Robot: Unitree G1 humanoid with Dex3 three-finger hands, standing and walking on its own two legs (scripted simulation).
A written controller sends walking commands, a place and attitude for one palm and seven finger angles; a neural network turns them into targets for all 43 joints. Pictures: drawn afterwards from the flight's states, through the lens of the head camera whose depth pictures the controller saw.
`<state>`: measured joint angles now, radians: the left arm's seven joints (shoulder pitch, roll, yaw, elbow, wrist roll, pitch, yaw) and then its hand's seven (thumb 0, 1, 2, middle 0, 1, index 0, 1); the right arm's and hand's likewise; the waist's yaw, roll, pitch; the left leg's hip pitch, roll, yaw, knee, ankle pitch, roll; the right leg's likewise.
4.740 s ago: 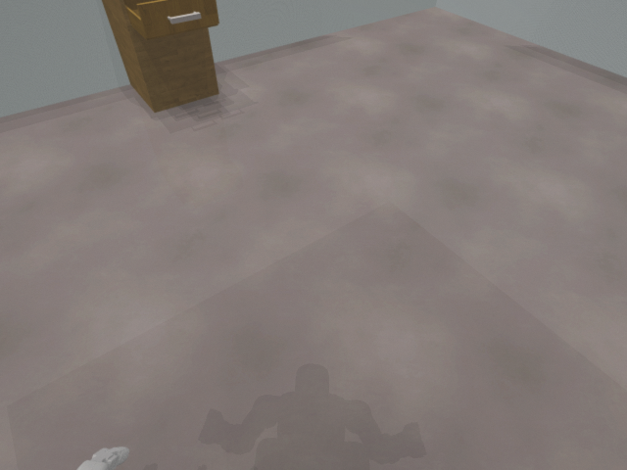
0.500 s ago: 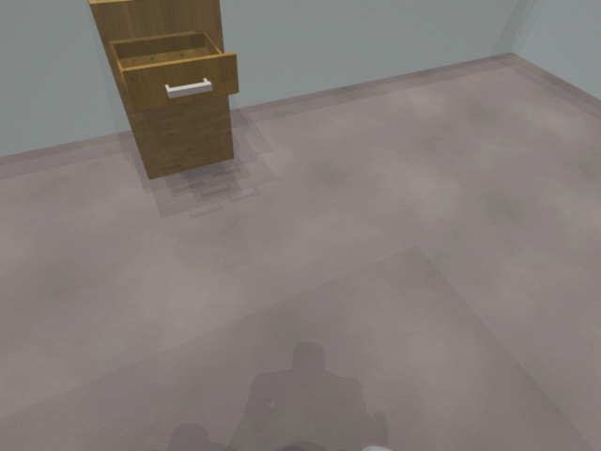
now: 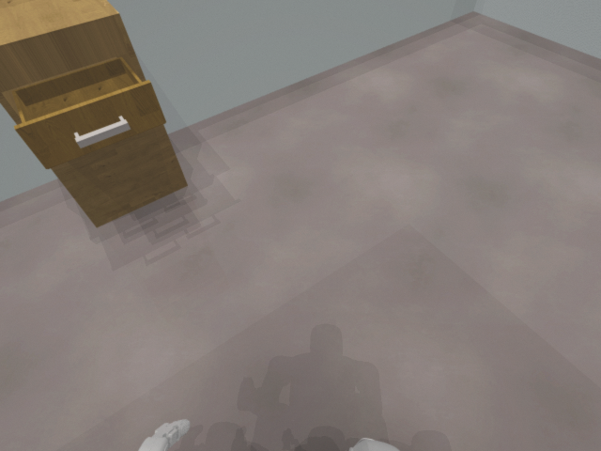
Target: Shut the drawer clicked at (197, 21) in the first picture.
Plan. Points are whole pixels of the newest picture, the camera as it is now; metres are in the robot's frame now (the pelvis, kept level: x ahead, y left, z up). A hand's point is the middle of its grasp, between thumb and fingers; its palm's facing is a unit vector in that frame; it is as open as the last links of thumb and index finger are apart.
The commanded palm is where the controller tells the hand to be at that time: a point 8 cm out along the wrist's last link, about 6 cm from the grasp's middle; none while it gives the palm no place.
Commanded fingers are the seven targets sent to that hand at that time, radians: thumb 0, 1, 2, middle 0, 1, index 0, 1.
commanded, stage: walk to a spot facing it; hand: left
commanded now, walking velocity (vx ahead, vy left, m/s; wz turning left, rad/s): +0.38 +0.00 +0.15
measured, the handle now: (101, 130) +1.00 +0.62 -0.18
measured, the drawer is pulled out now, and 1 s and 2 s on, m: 0.23 0.23 0.23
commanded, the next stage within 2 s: turn to face it in 1.20 s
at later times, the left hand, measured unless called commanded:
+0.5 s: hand out of the picture +0.06 +0.15 -0.16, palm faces +0.23 -0.96 -0.12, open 7.4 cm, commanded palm none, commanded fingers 0.00 0.90 0.90 -0.20 -0.30 -0.20 -0.30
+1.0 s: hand (192, 250) +0.51 +0.24 -0.14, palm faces +0.00 -0.98 -0.20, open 7.4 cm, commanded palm none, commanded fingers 0.00 0.90 0.90 -0.20 -0.30 -0.20 -0.30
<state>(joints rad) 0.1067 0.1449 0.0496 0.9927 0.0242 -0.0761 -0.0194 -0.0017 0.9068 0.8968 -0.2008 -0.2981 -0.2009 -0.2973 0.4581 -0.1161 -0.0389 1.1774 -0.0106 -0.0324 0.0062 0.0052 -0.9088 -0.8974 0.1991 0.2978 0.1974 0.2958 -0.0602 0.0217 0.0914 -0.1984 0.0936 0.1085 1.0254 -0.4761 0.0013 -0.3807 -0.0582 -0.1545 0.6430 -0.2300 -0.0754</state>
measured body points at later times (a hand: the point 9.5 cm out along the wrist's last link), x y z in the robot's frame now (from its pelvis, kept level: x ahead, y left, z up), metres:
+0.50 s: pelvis +0.20 +0.03 +0.00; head +0.22 +0.05 +0.45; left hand +0.05 +0.20 -0.15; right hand +0.36 -0.18 -0.13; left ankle +0.29 +0.14 -0.72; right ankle +0.08 -0.08 -0.72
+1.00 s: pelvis +0.40 +0.05 +0.01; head +0.42 +0.05 +0.46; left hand +0.51 +0.29 -0.12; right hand +0.32 -0.17 -0.14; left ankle +0.29 +0.13 -0.72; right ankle +0.54 -0.08 -0.69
